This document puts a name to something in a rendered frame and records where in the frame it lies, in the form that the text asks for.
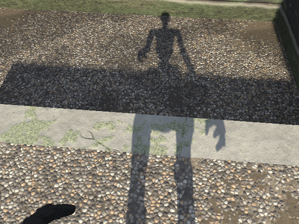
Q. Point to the left robot hand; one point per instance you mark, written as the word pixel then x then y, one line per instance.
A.
pixel 49 212

